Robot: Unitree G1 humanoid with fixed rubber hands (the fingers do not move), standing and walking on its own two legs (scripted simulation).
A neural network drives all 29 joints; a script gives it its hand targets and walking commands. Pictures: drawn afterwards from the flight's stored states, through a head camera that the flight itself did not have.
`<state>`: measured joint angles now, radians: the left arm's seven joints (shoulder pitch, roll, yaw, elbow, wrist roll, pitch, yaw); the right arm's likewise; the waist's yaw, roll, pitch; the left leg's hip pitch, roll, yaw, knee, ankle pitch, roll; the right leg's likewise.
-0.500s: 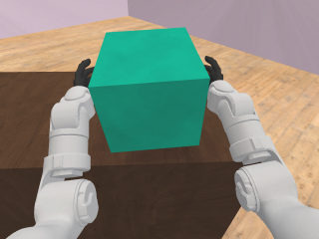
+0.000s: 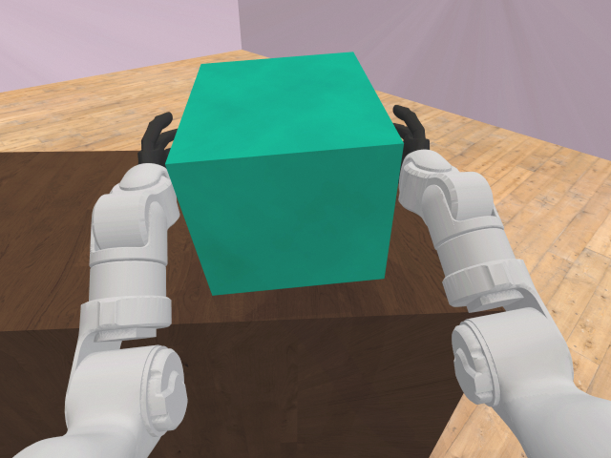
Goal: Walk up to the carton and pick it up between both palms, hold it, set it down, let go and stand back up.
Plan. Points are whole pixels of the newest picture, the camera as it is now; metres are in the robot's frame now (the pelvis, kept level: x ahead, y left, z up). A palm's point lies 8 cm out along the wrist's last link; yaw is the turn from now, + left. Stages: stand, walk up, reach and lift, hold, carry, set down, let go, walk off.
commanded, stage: hold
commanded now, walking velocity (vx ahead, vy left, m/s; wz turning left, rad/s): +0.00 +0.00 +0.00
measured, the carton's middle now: (287, 165) +0.43 +0.01 +0.24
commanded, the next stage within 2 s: none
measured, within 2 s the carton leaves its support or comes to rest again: neither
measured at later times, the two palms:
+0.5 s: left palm (154, 170) +0.37 +0.16 +0.27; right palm (415, 162) +0.38 -0.15 +0.27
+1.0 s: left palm (153, 168) +0.37 +0.16 +0.27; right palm (418, 162) +0.37 -0.15 +0.27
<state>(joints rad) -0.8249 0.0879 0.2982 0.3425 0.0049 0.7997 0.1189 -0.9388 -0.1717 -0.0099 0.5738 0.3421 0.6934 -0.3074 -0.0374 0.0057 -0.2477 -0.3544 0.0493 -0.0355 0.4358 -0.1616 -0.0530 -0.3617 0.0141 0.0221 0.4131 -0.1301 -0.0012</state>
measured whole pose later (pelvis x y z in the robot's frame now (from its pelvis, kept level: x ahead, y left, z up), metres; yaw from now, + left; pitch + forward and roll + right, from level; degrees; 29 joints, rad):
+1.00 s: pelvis +0.00 +0.00 +0.00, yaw +0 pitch +4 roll +0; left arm -0.85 0.09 0.31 0.34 0.01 0.85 0.13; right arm -0.94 -0.17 -0.03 0.57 0.35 0.73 -0.31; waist -0.04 0.01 -0.27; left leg -0.35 0.05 -0.04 0.44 -0.16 -0.05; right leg -0.35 0.01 0.02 0.41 -0.13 0.00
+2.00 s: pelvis +0.00 +0.00 +0.00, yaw +0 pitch +4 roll +0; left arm -0.86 0.09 0.30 0.35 0.01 0.85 0.13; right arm -0.94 -0.17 -0.03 0.57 0.35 0.73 -0.30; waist -0.04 0.01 -0.27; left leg -0.35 0.05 -0.04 0.44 -0.16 -0.05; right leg -0.35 0.02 0.02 0.41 -0.13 0.00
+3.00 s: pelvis +0.00 +0.00 +0.00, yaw +0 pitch +4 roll +0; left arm -0.86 0.09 0.29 0.36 0.01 0.85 0.14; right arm -0.94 -0.18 -0.02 0.58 0.35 0.74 -0.30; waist -0.04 0.01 -0.27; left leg -0.35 0.05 -0.04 0.44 -0.16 -0.05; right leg -0.35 0.02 0.02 0.41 -0.13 0.00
